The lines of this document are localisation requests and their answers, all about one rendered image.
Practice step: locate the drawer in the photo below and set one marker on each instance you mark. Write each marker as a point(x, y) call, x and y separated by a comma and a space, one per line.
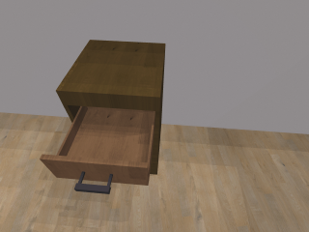
point(103, 141)

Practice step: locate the handle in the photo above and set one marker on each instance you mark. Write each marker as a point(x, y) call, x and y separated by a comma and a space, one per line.
point(93, 188)

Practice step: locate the cabinet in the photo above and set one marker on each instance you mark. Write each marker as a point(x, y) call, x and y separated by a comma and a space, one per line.
point(116, 74)

